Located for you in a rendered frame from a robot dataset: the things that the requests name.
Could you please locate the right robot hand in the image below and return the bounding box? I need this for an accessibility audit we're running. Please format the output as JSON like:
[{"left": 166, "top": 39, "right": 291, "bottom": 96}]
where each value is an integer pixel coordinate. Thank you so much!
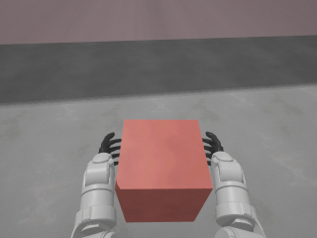
[{"left": 202, "top": 132, "right": 224, "bottom": 167}]

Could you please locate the robot right forearm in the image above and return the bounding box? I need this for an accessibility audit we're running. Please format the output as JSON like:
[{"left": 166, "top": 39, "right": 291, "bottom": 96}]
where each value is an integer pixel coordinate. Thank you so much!
[{"left": 211, "top": 151, "right": 266, "bottom": 238}]

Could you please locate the left robot hand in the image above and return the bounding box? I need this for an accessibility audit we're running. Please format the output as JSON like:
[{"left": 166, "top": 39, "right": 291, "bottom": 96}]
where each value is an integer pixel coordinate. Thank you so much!
[{"left": 98, "top": 132, "right": 122, "bottom": 166}]

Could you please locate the carton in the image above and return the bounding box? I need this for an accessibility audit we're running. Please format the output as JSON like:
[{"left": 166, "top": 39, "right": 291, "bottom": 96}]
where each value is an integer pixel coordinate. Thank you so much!
[{"left": 115, "top": 119, "right": 213, "bottom": 223}]

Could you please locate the robot left forearm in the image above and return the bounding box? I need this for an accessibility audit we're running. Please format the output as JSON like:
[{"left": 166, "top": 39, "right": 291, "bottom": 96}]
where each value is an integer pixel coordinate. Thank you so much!
[{"left": 70, "top": 153, "right": 117, "bottom": 238}]

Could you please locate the right robot upper arm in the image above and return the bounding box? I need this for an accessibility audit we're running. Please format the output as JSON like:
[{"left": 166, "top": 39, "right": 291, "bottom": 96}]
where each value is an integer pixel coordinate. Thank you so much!
[{"left": 214, "top": 226, "right": 264, "bottom": 238}]

